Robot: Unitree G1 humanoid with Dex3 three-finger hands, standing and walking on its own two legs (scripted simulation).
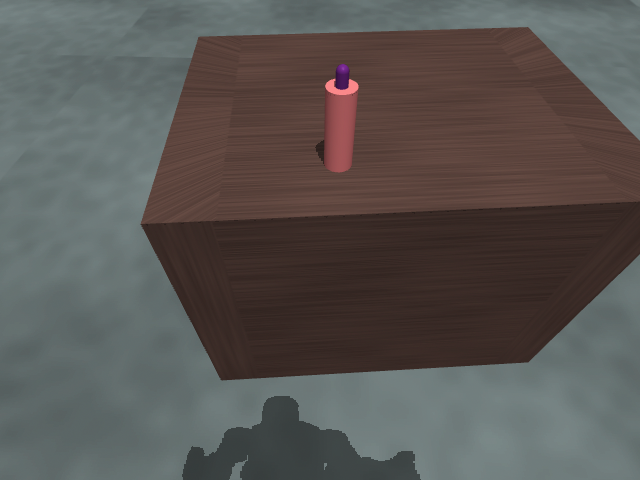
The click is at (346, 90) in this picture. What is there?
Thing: necked bottle
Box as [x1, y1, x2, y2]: [324, 64, 358, 171]
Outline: 344,64 340,64 336,68 336,78 328,81 325,85 324,165 332,171 344,171 348,169 351,165 358,86 354,81 348,78 348,67
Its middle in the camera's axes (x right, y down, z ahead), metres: +0.05 -0.22 +0.71
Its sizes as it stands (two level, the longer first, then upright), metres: 0.057 0.057 0.202
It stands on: a support 0.75 m high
